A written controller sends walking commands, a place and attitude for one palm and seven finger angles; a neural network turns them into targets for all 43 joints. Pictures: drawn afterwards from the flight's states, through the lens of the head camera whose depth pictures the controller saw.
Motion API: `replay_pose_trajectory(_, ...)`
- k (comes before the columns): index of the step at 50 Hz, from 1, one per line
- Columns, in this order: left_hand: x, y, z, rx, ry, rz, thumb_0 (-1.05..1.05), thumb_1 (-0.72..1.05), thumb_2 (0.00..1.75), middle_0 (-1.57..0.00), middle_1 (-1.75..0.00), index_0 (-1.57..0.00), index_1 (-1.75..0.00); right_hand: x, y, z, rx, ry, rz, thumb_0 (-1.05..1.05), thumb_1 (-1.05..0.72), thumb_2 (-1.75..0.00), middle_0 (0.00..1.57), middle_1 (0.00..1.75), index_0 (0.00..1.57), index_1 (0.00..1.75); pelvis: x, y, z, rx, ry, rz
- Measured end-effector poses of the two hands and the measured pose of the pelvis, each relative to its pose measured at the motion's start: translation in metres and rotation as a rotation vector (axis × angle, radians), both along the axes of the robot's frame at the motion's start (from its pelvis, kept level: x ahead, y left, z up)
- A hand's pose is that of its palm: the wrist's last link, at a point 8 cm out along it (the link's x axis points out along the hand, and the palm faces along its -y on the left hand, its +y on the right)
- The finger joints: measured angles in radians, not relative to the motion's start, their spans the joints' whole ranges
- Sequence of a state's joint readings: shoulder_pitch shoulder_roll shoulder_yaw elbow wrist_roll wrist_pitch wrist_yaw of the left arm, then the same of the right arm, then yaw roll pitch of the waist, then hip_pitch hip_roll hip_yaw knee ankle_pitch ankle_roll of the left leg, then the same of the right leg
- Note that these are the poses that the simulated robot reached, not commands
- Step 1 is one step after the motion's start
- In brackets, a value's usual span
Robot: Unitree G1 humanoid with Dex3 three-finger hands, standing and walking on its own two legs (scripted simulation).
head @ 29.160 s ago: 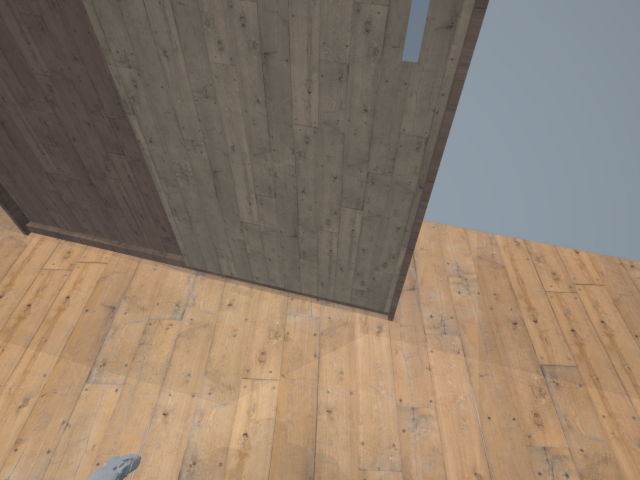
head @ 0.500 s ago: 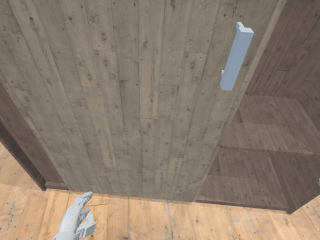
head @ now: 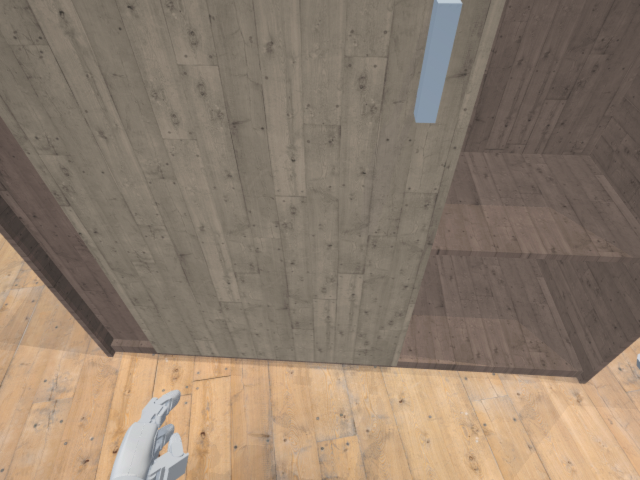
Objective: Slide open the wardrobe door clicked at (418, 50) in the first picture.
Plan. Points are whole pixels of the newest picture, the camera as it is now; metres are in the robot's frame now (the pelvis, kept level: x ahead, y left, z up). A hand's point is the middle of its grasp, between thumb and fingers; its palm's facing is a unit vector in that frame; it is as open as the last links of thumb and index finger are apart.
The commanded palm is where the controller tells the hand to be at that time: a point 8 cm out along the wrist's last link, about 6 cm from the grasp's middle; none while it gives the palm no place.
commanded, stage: step back with the hand held close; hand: right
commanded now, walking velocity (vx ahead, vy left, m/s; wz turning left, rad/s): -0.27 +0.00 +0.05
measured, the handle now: (432, 57) +0.58 -0.12 +0.27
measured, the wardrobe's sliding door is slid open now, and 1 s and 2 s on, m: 0.59 0.59 0.59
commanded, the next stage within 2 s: stop stepping back and stand still in 0.28 s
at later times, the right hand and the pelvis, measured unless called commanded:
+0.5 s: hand out of the picture +0.06 -0.29 +0.17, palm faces +0.56 +0.73 -0.38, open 7.4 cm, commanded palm -0.01 -0.31 +0.19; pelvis -0.12 +0.00 +0.00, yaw -6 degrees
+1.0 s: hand out of the picture +0.05 -0.26 +0.16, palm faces +0.44 +0.80 -0.40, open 7.4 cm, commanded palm -0.02 -0.29 +0.19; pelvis -0.16 +0.01 +0.00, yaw +1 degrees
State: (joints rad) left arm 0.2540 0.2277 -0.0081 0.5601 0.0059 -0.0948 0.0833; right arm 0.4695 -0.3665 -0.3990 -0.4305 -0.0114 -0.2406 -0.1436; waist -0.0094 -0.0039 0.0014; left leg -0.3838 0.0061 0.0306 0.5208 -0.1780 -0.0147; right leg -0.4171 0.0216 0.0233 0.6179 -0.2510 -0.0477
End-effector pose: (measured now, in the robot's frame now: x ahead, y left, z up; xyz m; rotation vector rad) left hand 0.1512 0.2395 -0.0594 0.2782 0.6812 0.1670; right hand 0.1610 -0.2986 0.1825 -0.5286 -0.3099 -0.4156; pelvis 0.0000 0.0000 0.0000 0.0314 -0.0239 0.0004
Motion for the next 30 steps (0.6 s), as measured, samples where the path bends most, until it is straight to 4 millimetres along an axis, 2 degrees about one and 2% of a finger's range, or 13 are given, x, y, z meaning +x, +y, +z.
replay_pose_trajectory(6, -0.024, -0.001, -0.006, 0.005, -0.004, -0.022, 0.02, 0.90, 0.90, -0.21, -0.30, -0.20, -0.30, -0.030, 0.002, 0.009, -0.111, -0.050, 0.021, 0.01, -0.89, -0.89, 0.21, 0.31, 0.22, 0.30, -0.022, 0.006, -0.009, -0.003, -0.025, -0.059)
replay_pose_trajectory(10, -0.030, 0.001, -0.014, -0.002, 0.000, -0.070, 0.02, 0.90, 0.90, -0.21, -0.30, -0.20, -0.30, -0.066, -0.003, 0.015, -0.163, -0.079, -0.051, 0.01, -0.89, -0.89, 0.21, 0.31, 0.22, 0.30, -0.036, 0.013, -0.014, 0.000, -0.025, -0.119)
replay_pose_trajectory(14, -0.036, 0.001, -0.017, 0.006, 0.028, -0.111, 0.02, 0.90, 0.90, -0.21, -0.30, -0.20, -0.30, -0.101, -0.007, 0.011, -0.103, -0.077, -0.100, 0.01, -0.89, -0.89, 0.21, 0.31, 0.22, 0.30, -0.056, 0.012, -0.014, -0.020, -0.020, -0.103)
replay_pose_trajectory(18, -0.048, -0.009, -0.007, 0.032, 0.030, -0.134, 0.02, 0.90, 0.90, -0.20, -0.30, -0.20, -0.30, -0.122, -0.014, 0.002, -0.022, -0.087, -0.098, 0.01, -0.89, -0.89, 0.21, 0.31, 0.21, 0.30, -0.077, 0.005, -0.011, -0.036, 0.004, -0.103)
replay_pose_trajectory(22, -0.064, -0.024, -0.002, 0.034, -0.027, -0.145, 0.02, 0.90, 0.90, -0.20, -0.30, -0.20, -0.30, -0.134, -0.025, -0.005, -0.001, -0.084, -0.100, 0.01, -0.89, -0.90, 0.21, 0.31, 0.21, 0.30, -0.109, 0.000, -0.012, -0.007, -0.007, -0.118)
replay_pose_trajectory(26, -0.091, -0.038, 0.008, -0.043, -0.063, -0.124, 0.02, 0.90, 0.90, -0.20, -0.30, -0.20, -0.30, -0.153, -0.027, 0.007, 0.003, -0.067, -0.097, 0.01, -0.89, -0.90, 0.21, 0.31, 0.21, 0.30, -0.125, 0.000, 0.000, 0.027, 0.003, -0.090)
replay_pose_trajectory(30, -0.117, -0.042, 0.016, -0.073, -0.063, -0.113, 0.02, 0.90, 0.90, -0.21, -0.30, -0.20, -0.30, -0.169, -0.016, 0.020, 0.019, -0.079, -0.085, 0.02, -0.89, -0.90, 0.21, 0.31, 0.21, 0.30, -0.135, 0.004, 0.010, 0.034, 0.028, -0.063)
